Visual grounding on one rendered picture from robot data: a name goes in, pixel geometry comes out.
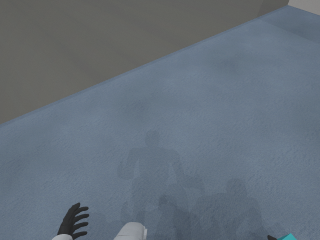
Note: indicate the robot left thigh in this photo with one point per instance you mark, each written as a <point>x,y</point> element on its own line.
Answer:
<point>132,231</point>

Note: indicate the robot left hand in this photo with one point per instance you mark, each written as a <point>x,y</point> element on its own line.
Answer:
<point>68,227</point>

